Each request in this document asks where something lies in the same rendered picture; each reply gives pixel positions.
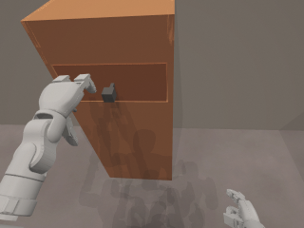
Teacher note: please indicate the robot left hand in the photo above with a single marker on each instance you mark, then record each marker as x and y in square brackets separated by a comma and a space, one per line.
[63, 96]

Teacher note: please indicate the cabinet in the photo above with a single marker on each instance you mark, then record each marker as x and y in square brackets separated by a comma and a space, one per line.
[132, 139]

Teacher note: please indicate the robot right hand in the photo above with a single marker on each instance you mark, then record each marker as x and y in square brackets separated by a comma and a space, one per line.
[245, 211]

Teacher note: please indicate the drawer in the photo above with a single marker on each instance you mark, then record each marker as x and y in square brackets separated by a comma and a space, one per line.
[143, 82]

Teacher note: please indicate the robot left forearm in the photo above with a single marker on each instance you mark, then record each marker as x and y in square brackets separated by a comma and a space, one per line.
[31, 161]

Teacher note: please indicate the handle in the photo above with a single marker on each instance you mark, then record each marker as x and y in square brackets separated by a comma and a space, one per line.
[109, 94]

